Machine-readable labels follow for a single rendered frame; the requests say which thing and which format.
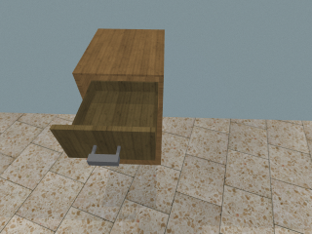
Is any handle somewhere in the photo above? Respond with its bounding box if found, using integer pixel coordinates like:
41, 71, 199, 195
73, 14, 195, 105
87, 145, 121, 167

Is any cabinet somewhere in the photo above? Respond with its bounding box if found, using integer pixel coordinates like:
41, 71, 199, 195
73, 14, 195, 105
72, 28, 165, 166

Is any drawer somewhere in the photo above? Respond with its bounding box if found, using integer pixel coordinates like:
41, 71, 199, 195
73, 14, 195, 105
50, 80, 159, 161

